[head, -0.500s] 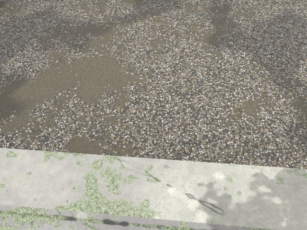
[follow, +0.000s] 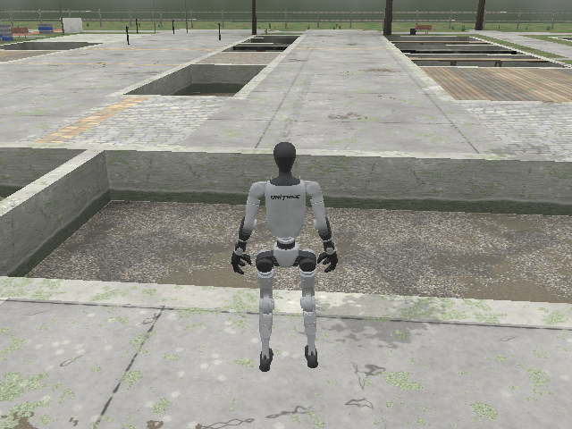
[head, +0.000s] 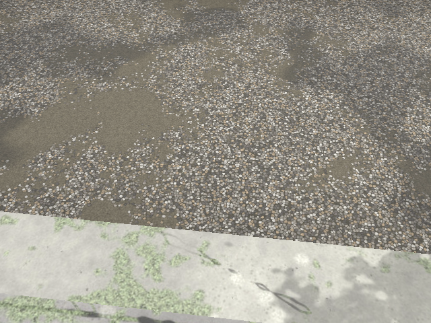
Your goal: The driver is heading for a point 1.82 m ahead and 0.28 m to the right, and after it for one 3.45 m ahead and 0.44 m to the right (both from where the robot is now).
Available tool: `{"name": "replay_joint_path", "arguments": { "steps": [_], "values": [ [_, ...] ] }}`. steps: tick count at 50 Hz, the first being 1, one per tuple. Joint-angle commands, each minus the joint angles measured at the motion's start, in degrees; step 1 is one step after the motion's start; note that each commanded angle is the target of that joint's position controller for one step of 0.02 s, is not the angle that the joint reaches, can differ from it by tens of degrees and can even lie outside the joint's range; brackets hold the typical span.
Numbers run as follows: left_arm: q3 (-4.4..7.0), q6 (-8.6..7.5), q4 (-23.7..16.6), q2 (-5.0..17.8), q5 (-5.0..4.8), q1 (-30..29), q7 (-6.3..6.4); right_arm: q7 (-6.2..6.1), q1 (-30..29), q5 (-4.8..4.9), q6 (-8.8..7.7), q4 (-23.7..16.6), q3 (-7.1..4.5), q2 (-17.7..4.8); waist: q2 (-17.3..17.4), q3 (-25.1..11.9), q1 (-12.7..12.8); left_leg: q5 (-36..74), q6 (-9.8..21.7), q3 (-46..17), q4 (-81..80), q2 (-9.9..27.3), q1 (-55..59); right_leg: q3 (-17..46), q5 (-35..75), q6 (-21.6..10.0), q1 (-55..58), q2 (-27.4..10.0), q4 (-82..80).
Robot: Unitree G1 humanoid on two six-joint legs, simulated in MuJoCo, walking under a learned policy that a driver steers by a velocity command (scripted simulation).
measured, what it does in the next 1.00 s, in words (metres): stands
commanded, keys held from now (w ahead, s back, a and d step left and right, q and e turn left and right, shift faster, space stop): no key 1.00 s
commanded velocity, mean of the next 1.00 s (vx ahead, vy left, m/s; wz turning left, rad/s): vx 0.00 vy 0.00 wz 0.00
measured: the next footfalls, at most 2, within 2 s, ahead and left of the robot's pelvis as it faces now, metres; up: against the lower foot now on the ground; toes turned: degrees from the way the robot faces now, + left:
left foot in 1.98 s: +0.40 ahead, +0.08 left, +0.00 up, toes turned +1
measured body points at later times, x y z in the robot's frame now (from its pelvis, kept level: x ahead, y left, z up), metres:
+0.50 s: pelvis +0.00 +0.00 +0.00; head +0.01 +0.00 +0.45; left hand +0.03 +0.26 -0.15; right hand +0.03 -0.25 -0.15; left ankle -0.02 +0.12 -0.74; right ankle +0.01 -0.15 -0.74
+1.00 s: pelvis +0.00 -0.01 +0.00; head +0.01 -0.01 +0.45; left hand +0.01 +0.24 -0.16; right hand -0.01 -0.25 -0.15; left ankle -0.02 +0.12 -0.74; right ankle +0.01 -0.15 -0.74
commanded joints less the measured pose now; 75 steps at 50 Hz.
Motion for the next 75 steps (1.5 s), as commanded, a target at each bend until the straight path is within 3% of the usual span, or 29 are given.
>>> {"name": "replay_joint_path", "arguments": {
  "steps": [1,12,25,65,66,68,70,73,74,75],
  "values": [
    [1.15,-0.49,-0.6,5.8,-0.10,-0.1,0.41,-0.22,1.1,0.08,-0.75,-1.4,-1.54,-7.4,1.3,-0.4,-0.2,10.1,1.0,-3.1,-6.9,3.4,-3.5,-0.2,9.1,-0.7,1.9,-0.5,-2.7],
    [0.91,-0.21,4.5,5.5,-0.31,1.8,1.01,-0.38,2.6,0.27,-0.63,2.7,-0.83,-6.6,1.1,-0.2,-0.1,11.3,0.9,-1.5,-7.0,2.3,-3.0,-0.4,9.8,-0.8,1.8,-0.4,-3.1],
    [0.40,0.15,7.5,4.1,-0.37,3.5,1.16,-0.67,5.0,0.39,-0.58,6.4,0.05,-5.8,0.7,0.8,-0.2,9.8,0.5,-0.4,-7.0,1.7,-3.8,-0.9,9.4,-1.2,1.3,0.1,-3.3],
    [-0.82,0.01,7.8,0.9,-0.44,8.2,1.27,-1.32,9.7,0.63,-0.41,11.0,0.94,-2.8,0.3,2.0,-0.6,6.6,-0.2,1.2,-6.0,1.1,-5.6,-1.2,7.2,-2.1,-1.2,1.0,-2.7],
    [-1.05,0.06,8.3,0.0,-0.36,9.3,1.29,-1.38,10.8,0.55,-0.34,11.7,1.14,-2.0,0.5,0.6,-0.6,1.2,-0.1,1.7,-6.6,0.6,-5.1,-1.9,2.0,-2.2,-0.5,1.6,-2.9],
    [-0.76,0.14,8.2,0.6,-0.86,9.4,1.55,-1.82,10.7,1.13,-0.03,11.5,0.48,-3.8,1.9,3.0,-0.8,-16.6,1.7,1.0,-6.8,0.2,-7.7,-4.0,-15.4,-3.2,-4.0,4.0,-0.2],
    [-0.72,-0.82,6.9,0.5,-0.96,8.2,1.40,-1.92,11.2,1.57,-0.50,10.7,-0.02,-5.2,3.6,7.3,-1.5,-27.8,4.8,-4.1,-9.2,3.5,-10.7,-3.6,-22.8,-4.6,-9.8,3.6,2.1],
    [-1.31,-3.79,5.2,-2.7,-1.37,6.6,0.01,-1.34,15.1,2.34,-1.97,11.1,-1.47,-8.6,11.0,7.5,-2.7,-31.1,10.6,-18.7,-15.9,13.8,-6.2,-6.6,-11.6,-4.7,-14.7,3.6,13.4],
    [-1.35,-4.54,5.0,-2.8,-1.66,6.8,-0.37,-1.13,13.7,2.40,-2.08,10.4,-1.72,-8.7,11.6,8.1,-2.0,-30.2,12.0,-22.1,-17.3,16.0,-9.1,-5.7,-10.5,-5.5,-12.8,2.4,15.4],
    [-1.26,-5.14,5.2,-2.8,-1.94,8.5,-0.71,-0.92,11.0,2.35,-2.18,9.3,-1.60,-8.2,10.9,8.7,-0.1,-28.3,11.6,-21.0,-17.0,15.8,-12.2,-5.6,-10.9,-6.6,-9.2,1.9,13.2]
  ]
}}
